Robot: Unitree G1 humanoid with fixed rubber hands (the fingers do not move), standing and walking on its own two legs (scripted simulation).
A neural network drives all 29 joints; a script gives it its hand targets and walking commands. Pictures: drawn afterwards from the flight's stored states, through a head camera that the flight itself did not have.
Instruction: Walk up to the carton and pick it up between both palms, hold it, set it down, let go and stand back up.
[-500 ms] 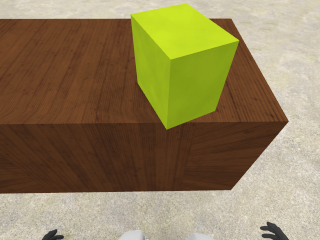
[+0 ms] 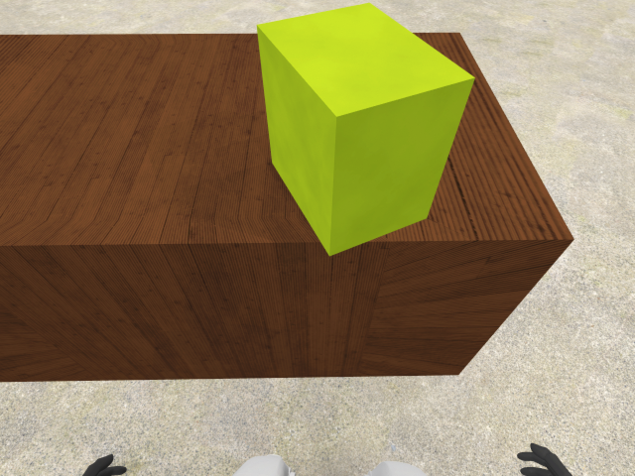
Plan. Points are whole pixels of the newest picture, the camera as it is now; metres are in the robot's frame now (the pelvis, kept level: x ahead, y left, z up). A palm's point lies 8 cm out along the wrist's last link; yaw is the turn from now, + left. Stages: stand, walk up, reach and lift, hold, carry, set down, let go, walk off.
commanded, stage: walk up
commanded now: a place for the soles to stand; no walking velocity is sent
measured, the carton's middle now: (349, 130) +0.61 -0.04 +0.08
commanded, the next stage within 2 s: none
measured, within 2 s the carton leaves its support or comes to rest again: neither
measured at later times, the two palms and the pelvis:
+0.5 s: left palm out of the picture +0.09 +0.31 -0.10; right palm out of the picture +0.10 -0.29 -0.09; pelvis +0.00 +0.00 +0.00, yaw +0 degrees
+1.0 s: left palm out of the picture +0.10 +0.30 -0.10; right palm out of the picture +0.10 -0.30 -0.09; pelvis +0.00 -0.01 +0.00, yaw +0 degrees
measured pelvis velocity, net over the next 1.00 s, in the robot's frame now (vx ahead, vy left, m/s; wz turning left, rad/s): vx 0.00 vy -0.01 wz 0.00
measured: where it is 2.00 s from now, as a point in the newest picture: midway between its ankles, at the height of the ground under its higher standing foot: outside the picture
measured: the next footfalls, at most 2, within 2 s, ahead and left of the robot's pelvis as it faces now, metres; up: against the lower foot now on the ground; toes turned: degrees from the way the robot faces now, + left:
none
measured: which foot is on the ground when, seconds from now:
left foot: down 0.00-1.00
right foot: down 0.00-1.00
